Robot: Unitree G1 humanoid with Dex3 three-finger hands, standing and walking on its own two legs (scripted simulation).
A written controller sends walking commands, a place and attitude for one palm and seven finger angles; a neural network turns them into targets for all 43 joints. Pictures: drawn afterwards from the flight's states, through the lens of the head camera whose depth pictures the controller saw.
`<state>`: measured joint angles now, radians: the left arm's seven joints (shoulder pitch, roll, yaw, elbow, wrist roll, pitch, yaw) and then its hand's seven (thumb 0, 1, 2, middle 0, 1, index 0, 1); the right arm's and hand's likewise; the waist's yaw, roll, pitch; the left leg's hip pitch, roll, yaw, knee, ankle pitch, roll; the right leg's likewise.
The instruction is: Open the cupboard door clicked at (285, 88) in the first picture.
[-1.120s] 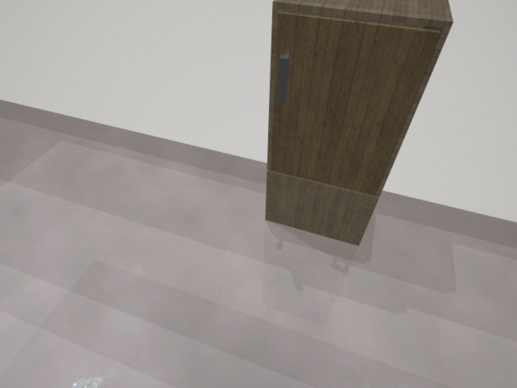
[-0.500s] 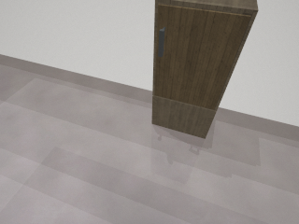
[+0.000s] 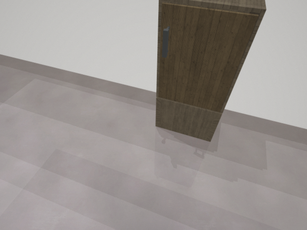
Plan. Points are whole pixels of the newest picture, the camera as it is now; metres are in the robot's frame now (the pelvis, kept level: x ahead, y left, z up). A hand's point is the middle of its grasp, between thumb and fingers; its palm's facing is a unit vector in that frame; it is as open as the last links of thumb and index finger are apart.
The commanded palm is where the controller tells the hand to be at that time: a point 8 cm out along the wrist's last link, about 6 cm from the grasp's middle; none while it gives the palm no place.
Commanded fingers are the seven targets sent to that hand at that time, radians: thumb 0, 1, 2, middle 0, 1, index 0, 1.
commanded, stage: look at it before walking up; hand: left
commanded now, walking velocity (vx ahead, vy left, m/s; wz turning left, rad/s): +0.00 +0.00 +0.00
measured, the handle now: (166, 42) +0.98 -0.01 +0.01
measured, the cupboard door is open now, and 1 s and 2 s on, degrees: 0 0 0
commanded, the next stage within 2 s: turn to face it in 0.32 s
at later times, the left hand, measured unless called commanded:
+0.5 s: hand out of the picture +0.09 +0.25 -0.15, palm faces -0.03 -0.94 -0.34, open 7.4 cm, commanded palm none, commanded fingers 0.00 0.90 0.90 -0.20 -0.30 -0.20 -0.30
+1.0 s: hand out of the picture +0.07 +0.19 -0.18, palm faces -0.15 -0.97 -0.21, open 7.4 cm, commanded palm none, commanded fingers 0.00 0.90 0.90 -0.20 -0.30 -0.20 -0.30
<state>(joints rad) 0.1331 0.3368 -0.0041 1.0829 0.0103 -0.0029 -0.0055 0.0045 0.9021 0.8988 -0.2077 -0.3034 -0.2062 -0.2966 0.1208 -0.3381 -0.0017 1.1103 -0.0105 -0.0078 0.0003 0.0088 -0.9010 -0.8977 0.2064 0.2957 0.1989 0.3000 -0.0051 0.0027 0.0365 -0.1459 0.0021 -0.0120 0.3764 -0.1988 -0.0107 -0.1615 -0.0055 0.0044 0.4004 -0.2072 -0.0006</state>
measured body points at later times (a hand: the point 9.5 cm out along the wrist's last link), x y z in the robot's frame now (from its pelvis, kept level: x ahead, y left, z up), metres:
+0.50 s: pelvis +0.01 +0.00 +0.00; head +0.02 -0.01 +0.45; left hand +0.09 +0.30 -0.13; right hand +0.10 -0.30 -0.13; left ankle +0.00 +0.13 -0.74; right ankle +0.01 -0.12 -0.74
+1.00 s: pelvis -0.02 +0.01 -0.01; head +0.02 +0.02 +0.43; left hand +0.08 +0.24 -0.17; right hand -0.01 -0.25 -0.16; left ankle -0.02 +0.13 -0.73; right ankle +0.01 -0.12 -0.74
